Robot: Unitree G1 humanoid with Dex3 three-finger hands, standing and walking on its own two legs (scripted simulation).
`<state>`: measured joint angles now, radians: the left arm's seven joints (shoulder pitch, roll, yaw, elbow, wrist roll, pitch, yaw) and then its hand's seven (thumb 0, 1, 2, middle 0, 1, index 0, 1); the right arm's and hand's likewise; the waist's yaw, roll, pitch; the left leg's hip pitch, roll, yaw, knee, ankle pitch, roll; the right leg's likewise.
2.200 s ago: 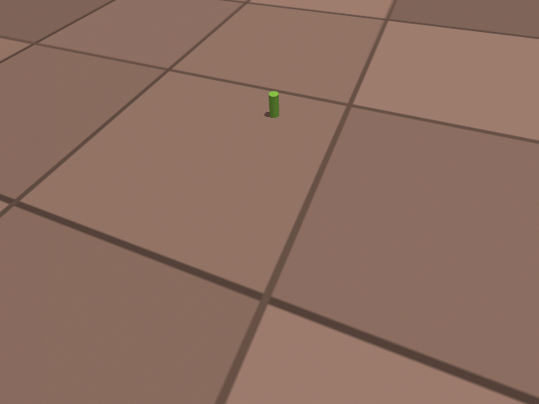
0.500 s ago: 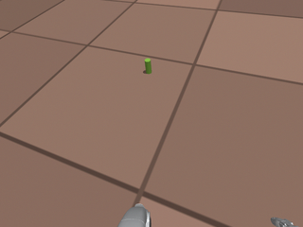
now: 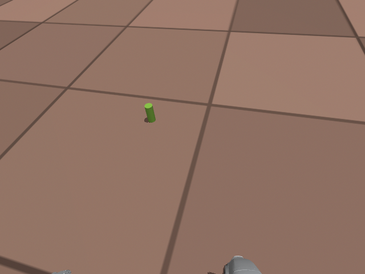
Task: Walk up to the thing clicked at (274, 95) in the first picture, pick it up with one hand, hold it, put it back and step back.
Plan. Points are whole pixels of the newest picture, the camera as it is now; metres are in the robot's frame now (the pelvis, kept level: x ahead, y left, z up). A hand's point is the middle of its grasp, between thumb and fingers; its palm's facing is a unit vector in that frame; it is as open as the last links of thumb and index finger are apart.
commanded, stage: walk up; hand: left
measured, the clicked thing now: (150, 113) +1.33 +0.30 -0.69
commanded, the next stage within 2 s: none
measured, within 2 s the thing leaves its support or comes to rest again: neither
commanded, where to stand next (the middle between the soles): +0.97 +0.09 m, yaw +1 degrees
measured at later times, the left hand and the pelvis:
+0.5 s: hand (91, 239) +0.25 +0.29 -0.15, palm faces +0.04 -0.93 -0.38, open 7.4 cm; pelvis +0.25 +0.00 -0.01, yaw +4 degrees
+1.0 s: hand (112, 150) +0.53 +0.28 -0.13, palm faces +0.00 -0.91 -0.42, open 7.4 cm; pelvis +0.46 -0.01 -0.01, yaw +2 degrees
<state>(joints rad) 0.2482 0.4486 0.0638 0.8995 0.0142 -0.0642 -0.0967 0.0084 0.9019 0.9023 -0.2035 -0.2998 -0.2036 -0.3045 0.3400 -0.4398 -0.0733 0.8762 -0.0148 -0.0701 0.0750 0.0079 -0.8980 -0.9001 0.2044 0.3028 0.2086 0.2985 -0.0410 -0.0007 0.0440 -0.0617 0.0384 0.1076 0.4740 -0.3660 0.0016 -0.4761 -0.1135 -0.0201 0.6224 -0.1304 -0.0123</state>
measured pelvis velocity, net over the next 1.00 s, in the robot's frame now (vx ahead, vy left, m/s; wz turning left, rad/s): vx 0.46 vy -0.01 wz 0.04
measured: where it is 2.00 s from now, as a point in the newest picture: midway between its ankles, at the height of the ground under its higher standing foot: (182, 172)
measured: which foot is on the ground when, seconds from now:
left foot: down 0.00-0.06, up 0.08-0.46, down 0.48-0.94, up 0.96-1.00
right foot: up 0.00-0.02, down 0.04-0.52, up 0.54-0.90, down 0.92-1.00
